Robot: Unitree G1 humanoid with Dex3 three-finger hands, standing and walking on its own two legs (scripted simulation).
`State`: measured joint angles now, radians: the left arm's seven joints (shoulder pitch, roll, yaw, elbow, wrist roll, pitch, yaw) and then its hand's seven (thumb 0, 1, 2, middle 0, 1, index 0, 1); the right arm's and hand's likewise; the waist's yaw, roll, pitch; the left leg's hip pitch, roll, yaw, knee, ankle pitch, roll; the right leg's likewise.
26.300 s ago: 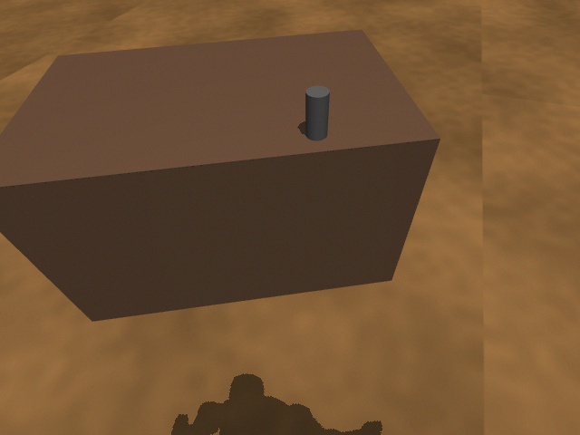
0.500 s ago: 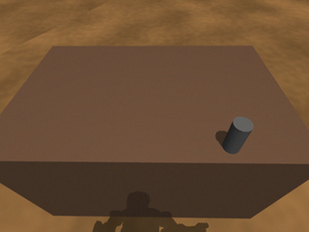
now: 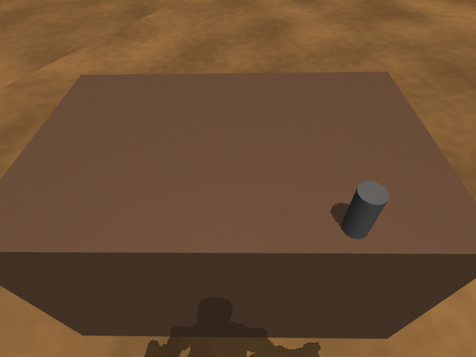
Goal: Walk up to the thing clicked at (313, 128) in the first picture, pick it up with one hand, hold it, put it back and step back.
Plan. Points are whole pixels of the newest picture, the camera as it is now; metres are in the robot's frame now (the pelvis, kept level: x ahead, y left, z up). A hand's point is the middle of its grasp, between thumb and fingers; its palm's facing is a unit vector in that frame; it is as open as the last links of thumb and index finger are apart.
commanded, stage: stand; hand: right
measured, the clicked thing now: (363, 211) +0.41 -0.22 -0.02
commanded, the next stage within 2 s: none
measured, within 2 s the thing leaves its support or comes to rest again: neither
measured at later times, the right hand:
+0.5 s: hand out of the picture +0.06 -0.26 -0.16, palm faces -0.02 +0.94 -0.35, open 7.6 cm
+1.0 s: hand out of the picture +0.07 -0.25 -0.16, palm faces -0.02 +0.94 -0.34, open 7.4 cm
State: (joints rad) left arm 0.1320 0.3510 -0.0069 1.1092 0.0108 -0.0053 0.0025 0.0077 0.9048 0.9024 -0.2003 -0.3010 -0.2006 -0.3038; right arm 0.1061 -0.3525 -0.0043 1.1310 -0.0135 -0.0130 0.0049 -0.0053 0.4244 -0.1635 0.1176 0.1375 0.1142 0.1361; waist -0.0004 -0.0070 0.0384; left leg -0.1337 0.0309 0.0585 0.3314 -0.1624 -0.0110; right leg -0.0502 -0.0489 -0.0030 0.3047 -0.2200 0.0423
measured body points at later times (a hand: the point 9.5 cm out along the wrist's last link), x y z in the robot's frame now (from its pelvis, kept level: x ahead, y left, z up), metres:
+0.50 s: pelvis -0.01 +0.00 +0.00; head +0.00 +0.00 +0.45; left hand +0.06 +0.30 -0.14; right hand +0.06 -0.30 -0.13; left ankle +0.01 +0.12 -0.75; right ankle -0.03 -0.15 -0.75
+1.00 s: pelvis +0.00 +0.00 +0.00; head +0.02 +0.00 +0.45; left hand +0.07 +0.30 -0.14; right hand +0.07 -0.30 -0.13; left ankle +0.01 +0.12 -0.75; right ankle -0.03 -0.15 -0.75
